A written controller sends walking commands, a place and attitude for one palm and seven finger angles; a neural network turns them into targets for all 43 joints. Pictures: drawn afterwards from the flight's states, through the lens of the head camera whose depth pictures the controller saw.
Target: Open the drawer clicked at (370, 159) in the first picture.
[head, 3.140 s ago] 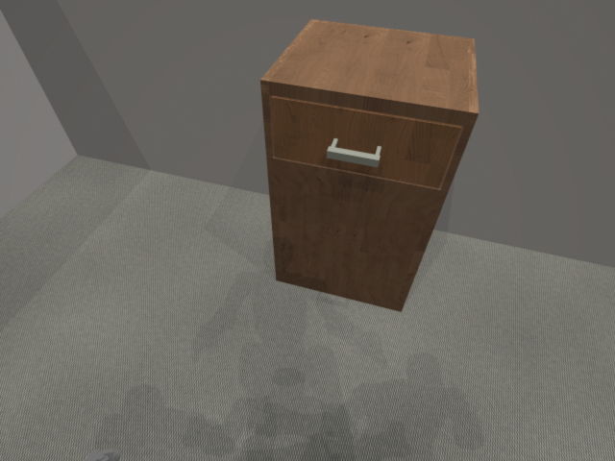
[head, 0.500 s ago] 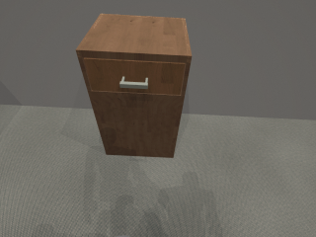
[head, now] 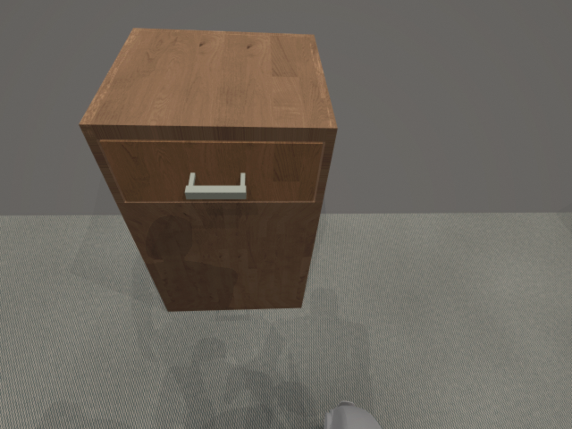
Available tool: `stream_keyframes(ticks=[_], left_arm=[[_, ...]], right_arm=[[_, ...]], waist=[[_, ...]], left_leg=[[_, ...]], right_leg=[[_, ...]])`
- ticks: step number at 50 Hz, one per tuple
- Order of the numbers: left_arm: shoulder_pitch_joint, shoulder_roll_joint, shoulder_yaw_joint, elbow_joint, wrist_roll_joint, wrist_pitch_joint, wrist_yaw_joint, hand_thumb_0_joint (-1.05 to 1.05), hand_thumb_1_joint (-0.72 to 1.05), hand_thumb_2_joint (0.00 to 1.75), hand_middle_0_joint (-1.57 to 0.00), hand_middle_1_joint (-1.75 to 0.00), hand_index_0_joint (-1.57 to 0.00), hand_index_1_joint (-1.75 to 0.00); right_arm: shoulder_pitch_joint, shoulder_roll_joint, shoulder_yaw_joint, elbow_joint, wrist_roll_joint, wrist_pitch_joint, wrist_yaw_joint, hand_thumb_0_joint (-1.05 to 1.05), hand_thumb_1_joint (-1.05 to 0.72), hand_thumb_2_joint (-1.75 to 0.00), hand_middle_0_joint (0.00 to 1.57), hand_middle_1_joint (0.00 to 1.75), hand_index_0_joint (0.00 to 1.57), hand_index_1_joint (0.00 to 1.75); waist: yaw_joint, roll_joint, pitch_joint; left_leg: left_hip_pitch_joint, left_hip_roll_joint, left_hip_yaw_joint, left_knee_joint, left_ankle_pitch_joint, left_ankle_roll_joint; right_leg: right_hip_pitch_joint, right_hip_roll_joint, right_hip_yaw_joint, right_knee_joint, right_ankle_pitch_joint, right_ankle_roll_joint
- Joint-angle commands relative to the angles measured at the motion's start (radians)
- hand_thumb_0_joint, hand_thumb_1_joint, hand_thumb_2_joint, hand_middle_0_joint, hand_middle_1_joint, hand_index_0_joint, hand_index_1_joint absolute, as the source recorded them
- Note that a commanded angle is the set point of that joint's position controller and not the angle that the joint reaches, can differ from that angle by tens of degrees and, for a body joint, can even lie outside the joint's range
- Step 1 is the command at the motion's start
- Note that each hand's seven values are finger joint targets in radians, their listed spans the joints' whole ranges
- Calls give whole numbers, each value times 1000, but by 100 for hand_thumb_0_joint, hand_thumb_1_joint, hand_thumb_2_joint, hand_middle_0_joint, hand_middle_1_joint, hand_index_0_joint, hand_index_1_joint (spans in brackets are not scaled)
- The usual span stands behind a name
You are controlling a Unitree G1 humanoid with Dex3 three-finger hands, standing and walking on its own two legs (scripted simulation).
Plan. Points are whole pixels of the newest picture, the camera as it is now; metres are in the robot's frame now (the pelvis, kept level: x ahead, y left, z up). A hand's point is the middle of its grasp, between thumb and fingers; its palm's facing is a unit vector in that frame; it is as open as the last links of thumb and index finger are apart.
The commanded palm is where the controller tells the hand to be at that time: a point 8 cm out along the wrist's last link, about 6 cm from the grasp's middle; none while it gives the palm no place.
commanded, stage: come to a stop and stand still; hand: left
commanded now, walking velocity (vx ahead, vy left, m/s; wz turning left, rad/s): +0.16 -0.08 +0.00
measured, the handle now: (217, 185) +0.60 +0.16 -0.07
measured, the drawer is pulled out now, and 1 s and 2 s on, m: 0.00 0.00 0.00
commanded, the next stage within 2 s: look again from close up in 1.66 s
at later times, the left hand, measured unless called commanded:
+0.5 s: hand out of the picture +0.15 +0.17 -0.17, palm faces +0.10 -0.96 -0.25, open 7.3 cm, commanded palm none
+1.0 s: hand out of the picture -0.01 +0.16 -0.19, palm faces +0.02 -0.98 -0.18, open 7.4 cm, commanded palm none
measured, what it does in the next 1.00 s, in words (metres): steps on the spot: right foot, then left foot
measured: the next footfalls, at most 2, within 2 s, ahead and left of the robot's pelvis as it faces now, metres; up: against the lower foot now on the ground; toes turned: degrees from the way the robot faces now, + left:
right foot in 0.14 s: +0.19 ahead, -0.14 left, +0.00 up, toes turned -7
left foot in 0.60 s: +0.08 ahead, +0.11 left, +0.00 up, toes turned +5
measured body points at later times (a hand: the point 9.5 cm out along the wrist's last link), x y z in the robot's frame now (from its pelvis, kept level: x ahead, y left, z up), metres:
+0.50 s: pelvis +0.06 -0.03 -0.01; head +0.09 -0.04 +0.44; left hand +0.14 +0.22 -0.15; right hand +0.18 -0.28 -0.15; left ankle +0.05 +0.10 -0.69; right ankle +0.15 -0.13 -0.74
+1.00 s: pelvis +0.04 -0.01 -0.01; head +0.07 +0.00 +0.44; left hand -0.01 +0.21 -0.17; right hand +0.05 -0.24 -0.17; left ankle +0.04 +0.11 -0.74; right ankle +0.03 -0.14 -0.75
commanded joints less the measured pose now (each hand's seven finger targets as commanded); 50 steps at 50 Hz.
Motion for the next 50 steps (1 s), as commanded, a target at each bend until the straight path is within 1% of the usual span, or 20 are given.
stream_keyframes(ticks=[1,3,5,6,7,8,11,18,25,28,30,31,36,43,45,46,47,48,49,50], left_arm=[[-76,-19,-7,-76,-10,-20,-6,0,90,90,-20,-30,-20,-30],[-54,-7,-4,-71,-9,-26,-3,0,90,90,-20,-30,-20,-30],[152,39,7,-12,-6,-49,10,0,90,90,-20,-30,-20,-30],[239,126,24,13,-3,-67,30,0,90,90,-20,-30,-20,-30],[264,184,21,17,-20,-69,36,0,90,90,-20,-30,-20,-30],[190,171,19,-5,-23,-62,43,0,90,90,-20,-30,-20,-30],[67,116,10,-43,-15,-33,66,0,90,90,-20,-30,-20,-30],[-6,127,31,-109,-6,-13,80,0,90,90,-20,-30,-20,-30],[2,176,33,-139,11,9,53,0,90,90,-20,-30,-20,-30],[-7,158,19,-128,-1,20,47,0,90,90,-20,-30,-20,-30],[38,54,-10,-137,-20,28,38,0,90,90,-20,-30,-20,-30],[31,78,-5,-130,-15,30,32,0,90,90,-20,-30,-20,-30],[145,86,-1,-33,-8,25,11,0,90,90,-20,-30,-20,-30],[111,35,-30,-11,-14,15,16,0,90,90,-20,-30,-20,-30],[159,23,-33,21,-20,7,22,0,90,90,-20,-30,-20,-30],[292,63,-47,82,-4,-24,71,0,90,90,-20,-30,-20,-30],[250,97,-52,34,-8,-33,64,0,90,90,-20,-30,-20,-30],[196,120,-57,20,-6,-41,57,0,90,90,-20,-30,-20,-30],[148,133,-52,0,2,-35,52,0,90,90,-20,-30,-20,-30],[160,120,-47,2,-10,-48,53,0,90,90,-20,-30,-20,-30]], right_arm=[[83,-167,-36,-8,-6,-6,-11,0,-90,-90,20,30,20,30],[74,-172,-41,-5,-6,3,-11,0,-90,-90,20,30,20,30],[56,-160,-32,2,9,6,-9,0,-90,-90,20,30,20,30],[112,-102,-22,-2,20,4,-3,0,-90,-90,20,30,20,30],[143,-101,-16,-15,31,14,-11,0,-90,-90,20,30,20,30],[125,-111,-27,-20,38,36,-16,0,-90,-90,20,30,20,30],[-11,-98,-34,-37,27,76,-16,0,-90,-90,20,30,20,30],[-116,-144,-65,-132,2,135,14,0,-90,-90,20,30,20,30],[-198,-164,-47,-204,9,99,26,0,-90,-90,20,30,20,30],[-103,-173,-34,-179,12,75,24,0,-90,-90,20,30,20,30],[-157,-301,-42,-210,-6,59,17,0,-90,-90,20,30,20,30],[-251,-322,-39,-236,-9,63,8,0,-90,-90,20,30,20,30],[-286,-270,-20,-202,2,49,-15,0,-90,-90,20,30,20,30],[-145,-262,-33,-107,3,49,-23,0,-90,-90,20,30,20,30],[-137,-253,-32,-86,7,48,-23,0,-90,-90,20,30,20,30],[-259,-287,-28,-137,25,35,-7,0,-90,-90,20,30,20,30],[-234,-174,-8,-177,21,44,14,0,-90,-90,20,30,20,30],[-205,-139,5,-180,7,56,29,0,-90,-90,20,30,20,30],[-134,-146,-2,-176,7,52,34,0,-90,-90,20,30,20,30],[-108,-146,7,-160,9,42,29,0,-90,-90,20,30,20,30]], waist=[[-13,170,116],[-2,156,91],[100,83,-36],[111,-111,-176],[75,-138,-263],[58,-135,-265],[59,-42,-94],[36,-67,-120],[55,-160,-109],[2,-111,-102],[17,350,5],[33,296,56],[64,166,34],[2,195,-4],[23,193,-39],[104,145,21],[59,-36,63],[36,-118,68],[-14,-18,-45],[-5,-81,-114]], left_leg=[[-74,268,-140,-90,437,126],[-92,261,-138,-25,449,118],[-147,181,-89,221,478,51],[-323,81,-34,451,150,-10],[-297,8,-92,621,-308,-34],[-268,19,-155,684,-329,-26],[-362,33,-188,789,-265,-40],[-425,4,-215,836,-122,-76],[-291,-14,-134,465,-131,-45],[-71,-6,-124,103,23,-28],[-245,286,-530,-196,-192,66],[-388,331,-592,-251,-273,127],[-236,204,-350,-185,-53,96],[-60,227,-350,-92,282,137],[-68,195,-325,-38,355,115],[-203,181,-220,207,406,44],[-295,48,-160,225,-14,0],[-271,6,-121,267,-80,-18],[-165,-26,-98,253,-16,-18],[-180,-2,-138,220,32,-10]], right_leg=[[50,19,-29,-157,-28,-20],[166,50,-53,-232,-40,-36],[484,47,-29,-382,146,-43],[733,-187,209,-382,525,-99],[716,-338,306,-400,960,-189],[616,-322,262,-410,1040,-207],[438,-287,192,-439,873,-222],[330,-268,136,-503,558,-215],[304,-197,151,-556,73,-181],[182,-125,118,-497,-206,-102],[80,56,0,-216,-309,0],[119,59,63,-105,-285,1],[113,84,108,57,-156,15],[192,69,63,-217,-254,15],[297,78,43,-361,-150,9],[308,2,145,-460,-6,-26],[248,-30,227,-588,-223,-56],[192,-75,266,-643,-391,-85],[207,-60,198,-528,-285,-88],[289,-25,190,-477,-156,-95]])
